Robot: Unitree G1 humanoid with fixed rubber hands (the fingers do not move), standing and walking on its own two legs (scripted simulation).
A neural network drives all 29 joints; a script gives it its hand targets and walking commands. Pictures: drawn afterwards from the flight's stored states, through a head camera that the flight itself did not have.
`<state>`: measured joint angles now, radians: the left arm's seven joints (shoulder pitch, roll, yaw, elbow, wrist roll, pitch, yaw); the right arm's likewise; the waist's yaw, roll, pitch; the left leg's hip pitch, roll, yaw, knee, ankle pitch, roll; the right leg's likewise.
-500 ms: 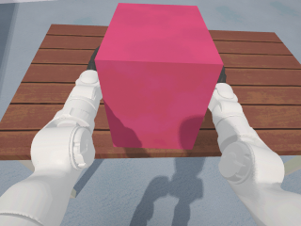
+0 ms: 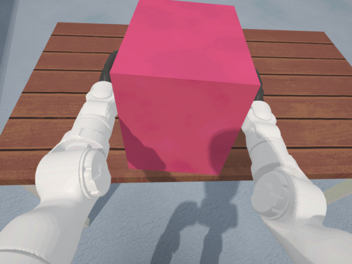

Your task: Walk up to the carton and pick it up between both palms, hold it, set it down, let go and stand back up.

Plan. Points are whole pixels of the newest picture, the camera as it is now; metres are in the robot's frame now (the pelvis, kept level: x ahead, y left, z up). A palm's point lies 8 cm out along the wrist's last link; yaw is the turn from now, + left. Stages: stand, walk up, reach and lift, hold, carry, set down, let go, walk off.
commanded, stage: set down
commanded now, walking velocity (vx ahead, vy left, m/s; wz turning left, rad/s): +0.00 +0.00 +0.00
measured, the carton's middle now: (180, 88) +0.50 +0.02 +0.09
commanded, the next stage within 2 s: none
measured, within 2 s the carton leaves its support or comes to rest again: rests again in 0.42 s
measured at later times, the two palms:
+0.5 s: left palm (109, 87) +0.46 +0.19 +0.12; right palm (250, 104) +0.44 -0.14 +0.11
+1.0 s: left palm (112, 92) +0.46 +0.18 +0.10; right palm (252, 104) +0.45 -0.14 +0.11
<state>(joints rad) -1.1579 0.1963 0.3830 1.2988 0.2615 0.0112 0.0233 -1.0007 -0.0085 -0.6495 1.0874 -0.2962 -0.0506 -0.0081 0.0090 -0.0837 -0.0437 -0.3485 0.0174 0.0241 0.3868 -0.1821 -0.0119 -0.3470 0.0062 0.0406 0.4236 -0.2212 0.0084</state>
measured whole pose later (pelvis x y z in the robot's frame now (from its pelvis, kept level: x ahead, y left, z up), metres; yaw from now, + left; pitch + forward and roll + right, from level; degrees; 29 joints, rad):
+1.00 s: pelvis +0.00 +0.00 +0.00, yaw +0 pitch +9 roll +1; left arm -1.07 0.12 0.53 1.08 0.35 0.01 0.00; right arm -0.96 0.09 -0.75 0.85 -0.44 -0.06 0.05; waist 0.01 -0.08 0.03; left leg -0.35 0.02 0.02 0.37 -0.17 -0.01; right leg -0.35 0.01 0.04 0.42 -0.22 0.01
